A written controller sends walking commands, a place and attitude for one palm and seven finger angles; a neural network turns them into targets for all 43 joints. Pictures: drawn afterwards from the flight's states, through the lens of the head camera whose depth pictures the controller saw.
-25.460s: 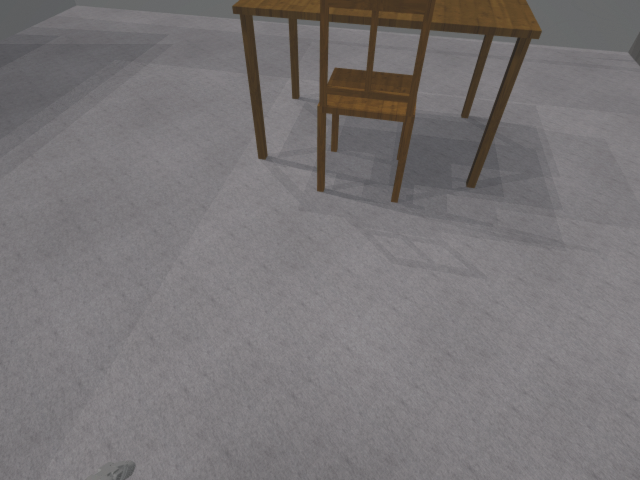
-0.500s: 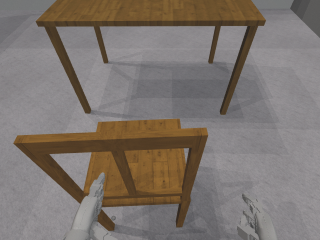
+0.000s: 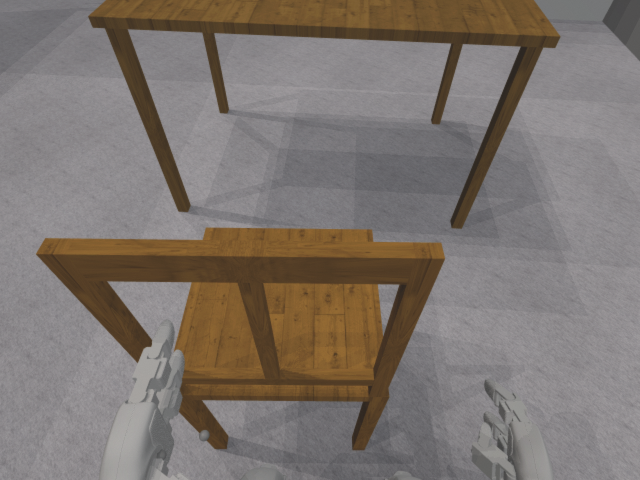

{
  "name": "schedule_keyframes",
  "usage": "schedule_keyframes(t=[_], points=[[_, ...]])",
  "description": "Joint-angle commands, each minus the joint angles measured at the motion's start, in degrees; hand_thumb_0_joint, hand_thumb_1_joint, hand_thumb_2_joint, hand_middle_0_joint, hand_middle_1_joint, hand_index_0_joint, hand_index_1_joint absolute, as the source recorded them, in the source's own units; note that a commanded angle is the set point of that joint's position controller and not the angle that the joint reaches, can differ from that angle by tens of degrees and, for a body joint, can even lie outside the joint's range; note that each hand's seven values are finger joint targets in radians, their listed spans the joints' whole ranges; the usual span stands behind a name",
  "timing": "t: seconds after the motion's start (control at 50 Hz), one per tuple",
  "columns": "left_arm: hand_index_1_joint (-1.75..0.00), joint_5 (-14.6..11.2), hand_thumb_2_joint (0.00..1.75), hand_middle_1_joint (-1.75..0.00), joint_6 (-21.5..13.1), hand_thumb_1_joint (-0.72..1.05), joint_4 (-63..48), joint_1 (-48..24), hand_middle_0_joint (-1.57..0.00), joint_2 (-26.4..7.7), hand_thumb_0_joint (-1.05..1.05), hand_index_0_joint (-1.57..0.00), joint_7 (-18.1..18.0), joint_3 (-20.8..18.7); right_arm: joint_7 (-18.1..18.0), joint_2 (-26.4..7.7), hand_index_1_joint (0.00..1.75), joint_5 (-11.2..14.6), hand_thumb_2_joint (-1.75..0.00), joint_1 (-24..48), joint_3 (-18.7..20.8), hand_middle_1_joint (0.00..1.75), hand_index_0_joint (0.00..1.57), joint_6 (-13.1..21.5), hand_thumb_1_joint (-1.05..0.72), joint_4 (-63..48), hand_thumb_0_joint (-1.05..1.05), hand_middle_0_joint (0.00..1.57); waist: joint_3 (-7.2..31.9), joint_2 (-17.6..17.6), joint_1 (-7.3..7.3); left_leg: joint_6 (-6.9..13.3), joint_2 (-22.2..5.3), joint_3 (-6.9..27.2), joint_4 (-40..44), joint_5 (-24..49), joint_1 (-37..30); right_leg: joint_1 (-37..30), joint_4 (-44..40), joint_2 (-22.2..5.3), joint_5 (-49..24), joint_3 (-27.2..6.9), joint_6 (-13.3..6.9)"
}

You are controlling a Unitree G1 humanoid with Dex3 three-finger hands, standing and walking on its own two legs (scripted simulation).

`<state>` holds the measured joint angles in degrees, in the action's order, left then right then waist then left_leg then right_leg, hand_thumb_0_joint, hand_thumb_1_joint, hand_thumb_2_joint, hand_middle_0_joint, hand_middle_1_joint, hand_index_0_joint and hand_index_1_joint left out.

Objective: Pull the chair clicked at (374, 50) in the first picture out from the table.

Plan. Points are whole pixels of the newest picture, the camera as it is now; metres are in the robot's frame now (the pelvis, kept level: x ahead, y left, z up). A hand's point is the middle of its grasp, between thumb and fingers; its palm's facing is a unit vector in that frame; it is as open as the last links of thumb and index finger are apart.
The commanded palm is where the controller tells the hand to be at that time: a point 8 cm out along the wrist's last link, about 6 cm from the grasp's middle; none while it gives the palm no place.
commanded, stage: draw the hand back to the body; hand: left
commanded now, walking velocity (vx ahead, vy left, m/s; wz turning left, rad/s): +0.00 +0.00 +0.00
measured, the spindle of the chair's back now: (263, 334) +0.31 +0.10 -0.01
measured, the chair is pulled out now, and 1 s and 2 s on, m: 0.64 0.64 0.64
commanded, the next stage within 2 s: step back with the hand held close in 1.40 s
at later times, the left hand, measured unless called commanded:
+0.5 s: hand (118, 400) +0.18 +0.19 +0.13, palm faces +0.21 -0.92 -0.34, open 16.3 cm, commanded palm +0.14 +0.24 +0.16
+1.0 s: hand (9, 293) +0.22 +0.25 +0.23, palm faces +0.45 -0.78 -0.43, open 9.7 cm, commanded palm +0.17 +0.29 +0.25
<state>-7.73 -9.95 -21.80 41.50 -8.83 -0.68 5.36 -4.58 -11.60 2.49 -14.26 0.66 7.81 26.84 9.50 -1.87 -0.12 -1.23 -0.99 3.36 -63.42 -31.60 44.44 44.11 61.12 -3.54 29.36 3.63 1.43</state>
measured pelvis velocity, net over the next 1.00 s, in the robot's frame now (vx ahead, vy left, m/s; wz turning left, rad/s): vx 0.03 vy -0.01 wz -0.02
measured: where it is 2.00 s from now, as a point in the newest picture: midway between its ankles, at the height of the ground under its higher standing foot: outside the picture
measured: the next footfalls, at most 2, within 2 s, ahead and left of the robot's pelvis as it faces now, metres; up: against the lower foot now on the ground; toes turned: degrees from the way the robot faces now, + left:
none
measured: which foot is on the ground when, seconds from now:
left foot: down 0.00-1.00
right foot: down 0.00-1.00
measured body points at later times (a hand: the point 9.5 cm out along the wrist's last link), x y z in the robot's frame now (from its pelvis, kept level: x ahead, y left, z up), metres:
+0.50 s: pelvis +0.02 +0.00 +0.03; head +0.01 -0.03 +0.48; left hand +0.16 +0.24 +0.15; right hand +0.20 -0.23 -0.04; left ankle +0.00 +0.13 -0.66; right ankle +0.01 -0.14 -0.66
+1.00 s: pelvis +0.03 -0.01 +0.07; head +0.01 -0.04 +0.52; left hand +0.19 +0.29 +0.25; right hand +0.22 -0.23 -0.01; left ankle +0.00 +0.13 -0.66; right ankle +0.01 -0.14 -0.66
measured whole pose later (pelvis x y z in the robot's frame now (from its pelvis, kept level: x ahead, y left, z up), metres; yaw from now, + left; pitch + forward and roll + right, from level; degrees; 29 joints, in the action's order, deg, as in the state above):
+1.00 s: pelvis +0.03 -0.01 +0.07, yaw -1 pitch -3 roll +0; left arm -4.3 -1.5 -24.7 29.8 -20.7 -9.3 -18.0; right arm -6.0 -12.7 1.7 -11.5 -1.0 6.3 35.1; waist 0.1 -4.7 -3.4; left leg -1.6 -1.9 1.1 -30.2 -19.9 7.1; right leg 8.5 30.3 -2.3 18.5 2.9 1.1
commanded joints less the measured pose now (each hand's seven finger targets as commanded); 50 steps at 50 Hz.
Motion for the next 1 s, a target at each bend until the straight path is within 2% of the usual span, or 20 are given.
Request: schedule_keyframes(t=[0.0, 0.04, 0.1, 0.16, 0.22, 0.3, 0.32, 0.34, 0.36, 0.38, 0.42, 0.5, 0.52, 0.56, 0.64, 0.74, 0.84, 0.9, 0.92, 0.98], points=[[0.0, -0.21, 0.2, 0.0, -14.86, -0.55, -11.52, 0.62, 0.0, -3.25, 0.0, 0.0, 2.03, -3.69, 1.25, -5.36, 0.3, 0.1, -0.9, 5.29, 3.38, 0.3, 0.2, 3.4, -0.9, -6.99, 0.0, 0.2, 5.17, 0.57, 0.86, 1.22, 1.24, -1.23, 6.95, 15.26, -1.6, -0.9, -5.51, 3.15, -10.11, 1.81, -2.34], [0.0, -0.41, 0.2, 0.0, -16.22, -0.55, -9.29, 3.25, 0.0, -3.7, 0.0, 0.0, 4.51, -3.95, 2.14, -5.53, 0.3, 0.27, -0.9, 6.51, 3.72, 0.3, 0.2, 2.83, -0.9, -7.46, 0.0, 0.2, 5.66, 0.15, 0.39, 1.33, 1.07, -1.62, 7.03, 14.34, -0.91, -2.85, -5.64, 2.75, -10.07, 1.22, -2.39], [0.0, -1.72, 0.2, 0.0, -11.03, -0.55, -12.47, 5.69, 0.0, -6.31, 0.0, 0.0, 6.87, -6.73, 1.72, -6.04, 0.3, 1.21, -0.9, 7.46, 3.79, 0.3, 0.2, 0.88, -0.9, -10.36, 0.0, 0.2, 8.02, -0.07, -0.34, 1.78, 0.99, -2.04, 9.77, 13.34, -3.72, -7.81, -8.22, 2.51, -10.08, 0.84, -2.12], [0.0, -4.1, 0.2, 0.0, -6.82, -0.55, -18.07, 3.97, 0.0, -8.7, 0.0, 0.0, 6.34, -11.05, 0.29, -5.49, 0.3, 1.72, -0.9, 7.8, 3.35, 0.3, 0.2, -0.15, -0.9, -11.18, 0.0, 0.2, 8.76, 1.27, -0.42, 2.09, 0.99, -1.81, 11.42, 14.47, -5.55, -11.07, -9.87, 2.39, -11.41, 1.27, -1.74], [-0.01, -6.32, 0.22, -0.01, -6.93, -0.51, -20.68, 2.31, -0.01, -10.24, 0.0, -0.01, 4.4, -15.15, -1.03, -4.76, 0.3, 1.85, -0.9, 7.03, 3.0, 0.3, 0.2, 0.28, -0.9, -9.89, 0.0, 0.2, 7.18, 3.04, -0.3, 2.13, 0.84, -1.43, 12.27, 15.84, -6.75, -12.14, -11.74, 2.88, -12.92, 1.54, -1.73], [-0.04, -7.26, 0.29, -0.04, -8.37, -0.37, -18.37, 0.87, -0.02, -8.14, 0.0, -0.02, 5.47, -13.71, -1.05, -5.31, 0.3, 1.96, -0.9, 5.8, 2.68, 0.3, 0.2, 2.04, -0.9, -7.83, 0.0, 0.2, 3.51, 2.73, 1.14, 1.99, 0.66, -1.09, 13.47, 16.94, -9.01, -11.32, -13.57, 2.99, -14.03, 2.07, -1.37], [-0.05, 2.34, 0.31, -0.05, -0.64, -0.33, -15.99, 5.59, -0.03, -20.11, 0.0, -0.03, -1.52, -18.45, -2.53, -5.19, 0.3, 0.92, -0.9, 5.74, 2.73, 0.3, 0.2, 0.23, -0.9, -9.24, 0.0, 0.2, 6.63, -0.48, -3.64, 1.46, -1.54, -1.34, 16.83, 18.12, -12.12, -16.87, -16.42, 0.97, -14.26, -1.42, -3.21], [-0.05, 3.1, 0.32, -0.05, 2.32, -0.3, -20.53, 4.74, -0.04, -12.87, 0.0, -0.04, -3.65, -13.35, -2.83, -4.29, 0.3, 0.7, -0.9, 5.11, 1.47, 0.3, 0.2, -0.25, -0.9, -10.98, 0.0, 0.2, 3.32, -1.24, -1.06, 1.51, -0.84, -2.03, 18.13, 18.46, -13.36, -17.36, -17.59, 0.39, -16.02, -0.47, -2.68], [-0.06, 3.38, 0.34, -0.06, 4.0, -0.26, -19.44, 3.73, -0.04, -13.34, 0.0, -0.04, -4.97, -14.29, -3.02, -4.66, 0.3, 0.88, -0.9, 5.14, 1.85, 0.3, 0.2, -0.72, -0.9, -10.32, 0.0, 0.2, 2.07, -0.35, -0.87, 1.24, -0.97, -1.76, 18.58, 18.41, -13.6, -17.58, -18.11, 0.44, -16.44, -0.2, -2.62], [-0.07, 3.98, 0.36, -0.07, 5.2, -0.22, -17.91, 3.78, -0.04, -11.56, 0.0, -0.04, -5.82, -13.29, -3.08, -4.6, 0.3, 0.61, -0.9, 5.37, 1.56, 0.3, 0.2, -1.25, -0.9, -9.67, 0.0, 0.2, 0.02, -1.92, -0.88, 1.29, -0.93, -2.15, 19.4, 18.27, -14.65, -17.77, -18.87, 0.42, -16.21, 0.03, -2.6], [-0.08, 4.43, 0.39, -0.08, 7.2, -0.15, -16.74, 2.92, -0.05, -13.34, 0.0, -0.05, -7.37, -15.0, -3.39, -4.87, 0.3, 0.34, -0.9, 6.14, 1.24, 0.3, 0.2, -1.94, -0.9, -8.96, 0.0, 0.2, -1.57, 0.27, -1.21, 1.41, -1.02, -1.77, 21.09, 19.16, -15.86, -20.17, -20.79, 0.57, -17.26, 0.36, -2.74], [-0.11, 4.74, 0.46, -0.11, 7.71, -0.01, -19.07, -2.02, -0.07, -16.88, 0.0, -0.07, -9.4, -18.46, -4.0, -5.2, 0.3, 0.01, -0.9, 7.0, 0.39, 0.3, 0.2, -1.55, -0.9, -8.63, 0.0, 0.2, -2.61, 1.08, -1.49, 1.63, -0.94, -1.82, 24.99, 18.66, -20.87, -23.57, -24.45, 0.42, -17.12, 0.31, -2.45], [-0.12, 4.78, 0.48, -0.12, 7.92, 0.03, -19.81, -4.13, -0.08, -18.68, 0.0, -0.08, -9.95, -19.86, -4.07, -5.51, 0.3, 0.03, -0.9, 7.55, 0.08, 0.3, 0.2, -1.19, -0.9, -8.19, 0.0, 0.2, -3.04, -0.89, -1.75, 1.51, -0.69, -1.7, 25.97, 18.64, -21.44, -25.09, -25.49, 0.43, -16.93, 0.03, -2.71], [-0.14, 4.81, 0.51, -0.14, 7.83, 0.1, -19.54, -4.95, -0.09, -18.21, 0.0, -0.09, -10.44, -20.2, -4.03, -5.38, 0.3, -0.01, -0.9, 7.42, -0.19, 0.3, 0.2, -0.4, -0.9, -7.47, 0.0, 0.2, -3.88, -2.16, -1.64, 1.46, -0.71, -1.75, 27.84, 19.58, -24.35, -25.91, -26.66, 0.48, -17.91, 0.22, -2.65], [-0.16, 4.61, 0.58, -0.16, 7.56, 0.25, -17.13, -7.75, -0.11, -17.99, 0.0, -0.11, -10.69, -21.72, -3.69, -5.72, 0.3, -0.21, -0.9, 8.33, -0.4, 0.3, 0.2, 0.77, -0.9, -5.68, 0.0, 0.2, -6.84, -1.19, -1.66, 1.37, -0.58, -1.66, 31.06, 19.98, -27.09, -28.36, -29.75, 0.73, -18.55, 0.12, -2.54], [-0.2, 4.28, 0.67, -0.2, 6.64, 0.43, -13.92, -8.8, -0.13, -18.72, 0.0, -0.13, -10.26, -25.14, -2.88, -5.92, 0.3, -0.5, -0.9, 9.47, 0.07, 0.3, 0.2, 1.03, -0.9, -3.74, 0.0, 0.2, -7.64, 0.56, -2.33, 1.41, -0.79, -2.06, 34.16, 23.56, -30.25, -32.24, -32.0, 0.97, -22.98, -0.03, -2.42], [-0.24, 4.07, 0.76, -0.24, 5.37, 0.61, -14.73, -13.1, -0.16, -21.14, 0.0, -0.16, -10.06, -28.83, -2.38, -6.21, 0.3, -0.83, -0.9, 10.5, 0.26, 0.3, 0.2, 1.49, -0.9, -2.26, 0.0, 0.2, -7.48, -1.99, -2.63, 1.49, -0.83, -2.71, 36.39, 26.44, -33.44, -35.1, -34.17, 0.94, -26.36, -0.5, -2.37], [-0.26, 3.94, 0.81, -0.26, 4.76, 0.72, -15.5, -15.39, -0.18, -21.99, 0.0, -0.18, -9.97, -30.57, -1.96, -6.26, 0.3, -0.96, -0.9, 10.67, 0.29, 0.3, 0.2, 1.89, -0.9, -1.71, 0.0, 0.2, -5.97, -1.23, -2.84, 1.58, -0.97, -2.99, 37.22, 28.94, -35.46, -36.85, -34.8, 0.98, -28.65, -0.41, -2.19], [-0.27, 3.92, 0.83, -0.27, 4.64, 0.75, -15.21, -16.88, -0.18, -23.76, 0.0, -0.18, -10.08, -32.24, -2.04, -6.41, 0.3, -0.97, -0.9, 10.62, 0.39, 0.3, 0.2, 1.9, -0.9, -1.21, 0.0, 0.2, -6.16, -1.43, -2.92, 1.53, -0.94, -2.94, 37.59, 29.15, -35.54, -37.57, -35.4, 0.99, -28.99, -0.49, -2.3], [-0.29, 3.69, 0.88, -0.29, 4.18, 0.86, -14.19, -18.14, -0.19, -23.45, 0.0, -0.19, -9.93, -33.31, -1.68, -6.46, 0.3, -1.09, -0.9, 10.9, 0.49, 0.3, 0.2, 2.0, -0.9, -0.44, 0.0, 0.2, -6.01, -1.44, -3.0, 1.66, -1.0, -3.33, 38.26, 31.31, -37.12, -38.52, -35.83, 0.98, -31.32, -0.56, -2.16]])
